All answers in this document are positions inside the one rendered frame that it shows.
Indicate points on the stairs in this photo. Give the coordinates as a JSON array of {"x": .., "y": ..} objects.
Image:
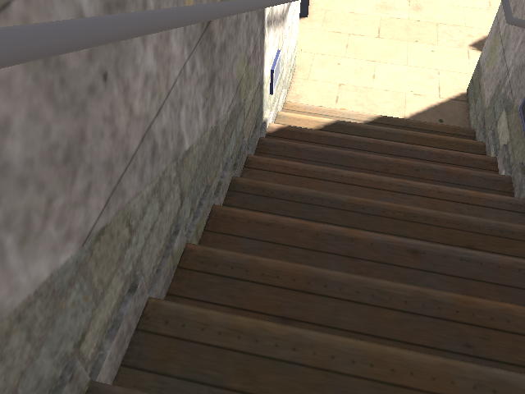
[{"x": 355, "y": 254}]

